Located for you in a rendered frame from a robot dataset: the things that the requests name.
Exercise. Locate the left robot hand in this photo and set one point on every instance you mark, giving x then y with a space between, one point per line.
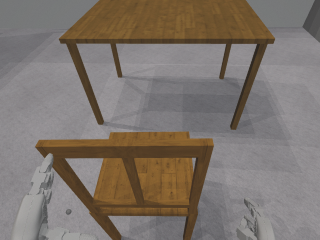
28 223

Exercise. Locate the chair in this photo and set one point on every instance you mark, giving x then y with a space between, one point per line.
142 174

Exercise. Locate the table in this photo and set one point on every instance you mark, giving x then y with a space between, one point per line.
169 22

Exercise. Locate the right robot hand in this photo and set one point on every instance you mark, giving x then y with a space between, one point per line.
259 229

